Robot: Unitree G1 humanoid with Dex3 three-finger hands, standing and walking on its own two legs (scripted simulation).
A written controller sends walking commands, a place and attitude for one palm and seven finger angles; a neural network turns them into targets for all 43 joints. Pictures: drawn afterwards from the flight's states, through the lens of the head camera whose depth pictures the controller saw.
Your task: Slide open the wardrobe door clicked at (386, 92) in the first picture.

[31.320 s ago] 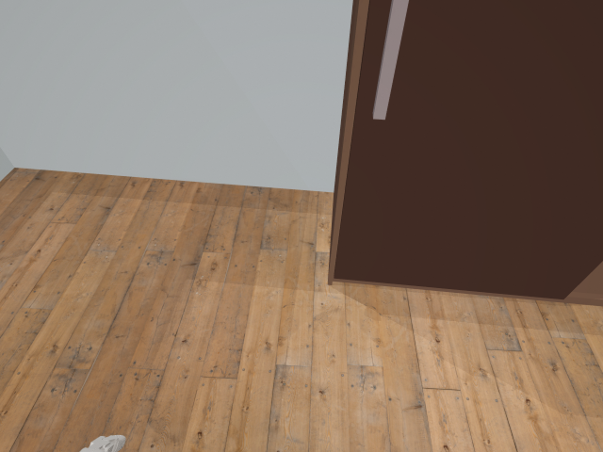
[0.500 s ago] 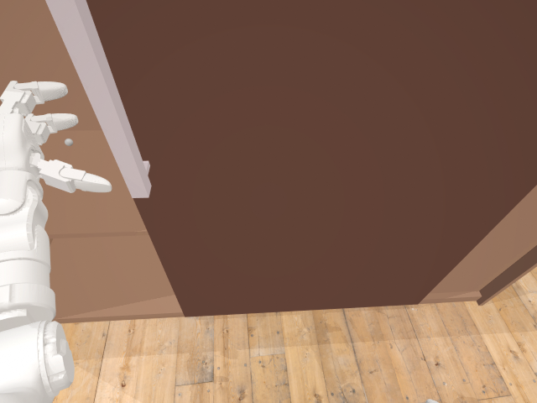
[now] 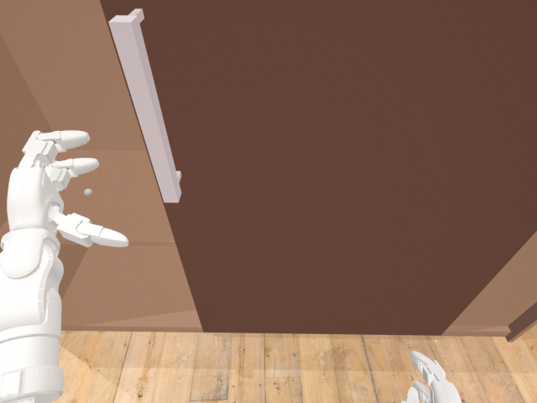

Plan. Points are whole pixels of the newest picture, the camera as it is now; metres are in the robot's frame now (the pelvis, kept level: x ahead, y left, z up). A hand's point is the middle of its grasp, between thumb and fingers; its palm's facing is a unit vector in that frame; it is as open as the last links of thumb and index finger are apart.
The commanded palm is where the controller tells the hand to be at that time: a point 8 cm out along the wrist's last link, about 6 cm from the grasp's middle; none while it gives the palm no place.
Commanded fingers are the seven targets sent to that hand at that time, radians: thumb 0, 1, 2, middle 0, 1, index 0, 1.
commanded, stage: slip the hand off the handle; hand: left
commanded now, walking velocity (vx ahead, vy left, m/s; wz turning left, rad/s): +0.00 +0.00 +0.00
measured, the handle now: (157, 119) +0.48 +0.24 +0.20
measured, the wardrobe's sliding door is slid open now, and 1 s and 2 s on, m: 0.58 0.58 0.58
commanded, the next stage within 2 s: draw the hand back to the body in 0.24 s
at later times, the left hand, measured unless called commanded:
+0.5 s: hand (99, 209) +0.29 +0.26 +0.18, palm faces +0.15 -0.99 -0.02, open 14.7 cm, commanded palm +0.24 +0.30 +0.18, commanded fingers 0.00 -0.55 0.20 -0.25 -1.15 -0.25 -1.15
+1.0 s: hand (52, 256) +0.21 +0.27 +0.18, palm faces +0.41 -0.89 -0.21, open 14.0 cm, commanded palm +0.17 +0.30 +0.18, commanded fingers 0.00 -0.08 0.43 -0.23 -0.87 -0.23 -0.87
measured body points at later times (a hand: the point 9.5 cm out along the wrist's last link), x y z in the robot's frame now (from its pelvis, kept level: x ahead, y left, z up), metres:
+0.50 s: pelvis +0.00 -0.01 +0.01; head -0.03 -0.03 +0.45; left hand +0.28 +0.31 +0.18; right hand +0.16 -0.25 -0.08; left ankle +0.03 +0.13 -0.73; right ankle -0.01 -0.13 -0.73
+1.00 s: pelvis -0.01 -0.01 +0.01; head -0.05 -0.02 +0.46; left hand +0.19 +0.32 +0.19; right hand +0.20 -0.21 -0.04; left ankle +0.03 +0.13 -0.73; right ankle -0.01 -0.13 -0.73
